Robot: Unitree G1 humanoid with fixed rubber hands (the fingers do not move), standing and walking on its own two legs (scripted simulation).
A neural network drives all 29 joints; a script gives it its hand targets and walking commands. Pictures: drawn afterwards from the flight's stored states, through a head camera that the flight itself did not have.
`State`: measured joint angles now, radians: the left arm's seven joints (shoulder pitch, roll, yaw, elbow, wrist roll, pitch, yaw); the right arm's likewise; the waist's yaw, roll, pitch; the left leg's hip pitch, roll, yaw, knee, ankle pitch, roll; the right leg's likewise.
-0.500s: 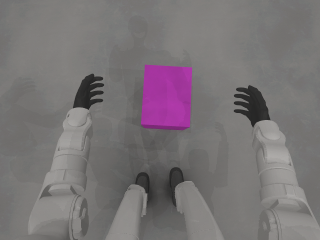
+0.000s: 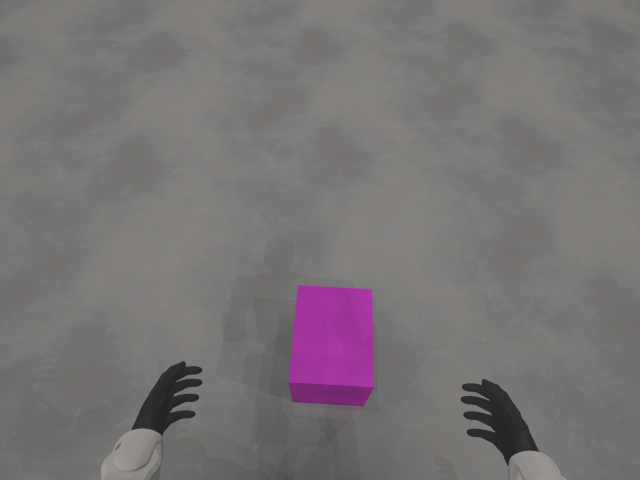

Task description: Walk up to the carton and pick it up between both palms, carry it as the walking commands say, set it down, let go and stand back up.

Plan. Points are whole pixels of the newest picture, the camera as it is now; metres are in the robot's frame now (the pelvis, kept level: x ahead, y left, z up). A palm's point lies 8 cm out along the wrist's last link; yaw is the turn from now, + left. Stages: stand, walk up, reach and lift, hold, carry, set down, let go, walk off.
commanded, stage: let go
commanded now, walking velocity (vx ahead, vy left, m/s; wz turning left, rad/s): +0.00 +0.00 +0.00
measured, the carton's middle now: (331, 346) +0.48 -0.03 -0.65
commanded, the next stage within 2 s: stand in 0.50 s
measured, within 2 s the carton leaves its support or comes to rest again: neither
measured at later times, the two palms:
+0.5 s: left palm (129, 453) +0.16 +0.24 -0.07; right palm (518, 456) +0.15 -0.23 -0.07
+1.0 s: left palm (86, 470) +0.14 +0.29 -0.08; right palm (553, 449) +0.16 -0.29 -0.09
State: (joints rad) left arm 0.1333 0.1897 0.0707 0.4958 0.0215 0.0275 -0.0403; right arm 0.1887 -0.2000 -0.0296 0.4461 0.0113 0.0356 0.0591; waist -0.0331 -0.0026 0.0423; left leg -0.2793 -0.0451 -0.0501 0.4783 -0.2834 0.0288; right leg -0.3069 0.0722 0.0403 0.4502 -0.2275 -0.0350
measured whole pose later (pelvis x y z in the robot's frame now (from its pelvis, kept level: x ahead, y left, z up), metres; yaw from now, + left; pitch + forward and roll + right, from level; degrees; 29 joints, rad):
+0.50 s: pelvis +0.00 +0.01 +0.00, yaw -1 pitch -6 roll +0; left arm 0.22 0.21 0.02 0.46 0.00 0.12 -0.03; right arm 0.21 -0.23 -0.04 0.42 -0.01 0.22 0.04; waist 0.00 0.01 0.11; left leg -0.06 -0.06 -0.03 0.49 -0.32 0.05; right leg -0.10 0.06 0.06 0.50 -0.28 -0.02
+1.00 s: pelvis +0.02 +0.00 +0.00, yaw +1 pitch +0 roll +0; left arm 0.18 0.34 0.04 0.78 0.03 0.00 0.02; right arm 0.16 -0.35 -0.02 0.77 -0.03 0.00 -0.02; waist 0.00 0.02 -0.01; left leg -0.13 -0.06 -0.07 0.45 -0.32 0.03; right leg -0.17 0.06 0.03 0.46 -0.29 -0.04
